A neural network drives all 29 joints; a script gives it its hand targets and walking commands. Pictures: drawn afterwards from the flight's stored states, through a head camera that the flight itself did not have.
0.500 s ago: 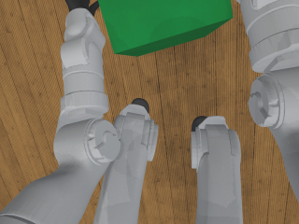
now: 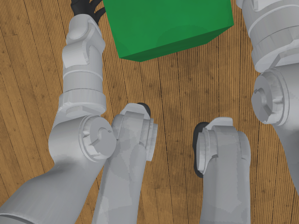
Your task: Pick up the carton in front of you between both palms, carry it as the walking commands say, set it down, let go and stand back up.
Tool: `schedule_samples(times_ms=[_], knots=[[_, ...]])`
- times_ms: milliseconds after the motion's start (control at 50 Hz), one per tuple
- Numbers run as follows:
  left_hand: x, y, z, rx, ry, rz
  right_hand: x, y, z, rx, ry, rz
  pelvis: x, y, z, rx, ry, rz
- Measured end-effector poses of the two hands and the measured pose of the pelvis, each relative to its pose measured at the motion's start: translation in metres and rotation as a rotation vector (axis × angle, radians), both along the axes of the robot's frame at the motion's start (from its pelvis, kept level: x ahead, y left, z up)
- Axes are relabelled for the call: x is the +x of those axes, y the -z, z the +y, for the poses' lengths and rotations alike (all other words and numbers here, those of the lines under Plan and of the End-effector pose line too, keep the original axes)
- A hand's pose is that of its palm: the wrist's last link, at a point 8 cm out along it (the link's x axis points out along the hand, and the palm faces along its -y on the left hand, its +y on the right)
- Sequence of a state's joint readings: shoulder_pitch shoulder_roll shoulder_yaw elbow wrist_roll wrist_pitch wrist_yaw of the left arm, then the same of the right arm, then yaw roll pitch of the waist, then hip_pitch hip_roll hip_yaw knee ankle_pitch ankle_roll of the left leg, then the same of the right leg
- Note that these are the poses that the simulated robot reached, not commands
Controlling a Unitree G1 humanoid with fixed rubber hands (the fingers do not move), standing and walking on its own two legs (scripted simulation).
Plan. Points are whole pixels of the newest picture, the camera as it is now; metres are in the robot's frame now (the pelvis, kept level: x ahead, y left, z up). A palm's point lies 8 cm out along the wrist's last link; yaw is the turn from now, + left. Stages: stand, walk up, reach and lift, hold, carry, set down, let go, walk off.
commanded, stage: set down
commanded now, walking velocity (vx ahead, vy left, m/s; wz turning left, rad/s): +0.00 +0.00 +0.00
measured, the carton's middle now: (163, 6) +0.54 +0.06 -0.26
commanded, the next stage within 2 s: let go in 1.94 s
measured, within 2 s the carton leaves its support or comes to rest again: rests again in 0.10 s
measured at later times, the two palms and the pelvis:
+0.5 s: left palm (84, 17) +0.50 +0.21 -0.17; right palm out of the picture +0.58 -0.08 -0.18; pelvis +0.00 +0.00 -0.01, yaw +1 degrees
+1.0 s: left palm (72, 16) +0.50 +0.24 -0.18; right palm out of the picture +0.61 -0.12 -0.18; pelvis -0.01 +0.01 -0.02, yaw +1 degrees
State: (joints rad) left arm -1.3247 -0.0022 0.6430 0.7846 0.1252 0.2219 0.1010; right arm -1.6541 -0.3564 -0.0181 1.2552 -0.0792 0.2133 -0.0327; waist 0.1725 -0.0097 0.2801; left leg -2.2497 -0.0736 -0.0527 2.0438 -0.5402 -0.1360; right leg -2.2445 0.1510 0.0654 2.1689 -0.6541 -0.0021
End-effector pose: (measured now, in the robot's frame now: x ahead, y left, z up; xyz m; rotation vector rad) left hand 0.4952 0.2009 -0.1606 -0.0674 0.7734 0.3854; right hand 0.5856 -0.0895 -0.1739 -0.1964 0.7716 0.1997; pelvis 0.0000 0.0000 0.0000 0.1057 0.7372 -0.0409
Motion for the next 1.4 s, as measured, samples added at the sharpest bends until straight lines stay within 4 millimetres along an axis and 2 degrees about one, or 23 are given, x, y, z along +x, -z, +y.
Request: schedule_samples(times_ms=[260, 660, 700, 780, 860, 980, 1080, 1260, 1400], knots=[[0.001, 0.01, 0.009, 0.018, 0.016, 0.031, 0.0, 0.005, 0.009, 0.056, -0.03, -0.013, 0.0, 0.004, 0.0, 0.004, -0.004, -0.017], [-0.002, 0.016, 0.012, 0.013, 0.03, 0.024, -0.002, 0.013, 0.005, 0.075, -0.058, -0.037, -0.007, 0.013, -0.001, 0.015, -0.003, -0.088], [-0.003, 0.02, 0.013, 0.025, 0.035, 0.028, -0.005, 0.021, 0.0, 0.055, -0.048, -0.027, -0.008, 0.013, -0.001, 0.013, -0.002, -0.096], [-0.009, 0.031, 0.024, 0.047, 0.016, 0.051, -0.008, 0.038, -0.026, 0.003, 0.009, -0.016, -0.009, 0.013, 0.002, 0.008, -0.004, -0.096], [-0.008, 0.034, 0.038, 0.053, -0.003, 0.037, -0.001, 0.04, -0.044, -0.022, 0.031, -0.041, -0.009, 0.013, 0.004, 0.008, -0.008, -0.086], [0.002, 0.023, 0.042, 0.047, -0.014, -0.022, 0.021, 0.012, -0.036, -0.001, 0.015, -0.115, -0.009, 0.016, 0.01, 0.0, -0.015, -0.078], [0.006, -0.006, 0.035, 0.033, -0.024, -0.089, 0.029, -0.025, -0.025, -0.008, 0.005, -0.157, -0.01, 0.007, 0.013, -0.012, -0.033, -0.073], [-0.003, -0.075, 0.037, 0.03, -0.054, -0.101, 0.026, -0.097, -0.028, -0.022, 0.03, -0.113, -0.012, -0.04, 0.015, -0.031, -0.045, -0.02], [0.0, -0.118, 0.035, 0.038, -0.048, -0.113, 0.029, -0.138, -0.032, -0.017, 0.03, -0.112, -0.009, -0.073, 0.016, -0.034, -0.042, 0.034]])
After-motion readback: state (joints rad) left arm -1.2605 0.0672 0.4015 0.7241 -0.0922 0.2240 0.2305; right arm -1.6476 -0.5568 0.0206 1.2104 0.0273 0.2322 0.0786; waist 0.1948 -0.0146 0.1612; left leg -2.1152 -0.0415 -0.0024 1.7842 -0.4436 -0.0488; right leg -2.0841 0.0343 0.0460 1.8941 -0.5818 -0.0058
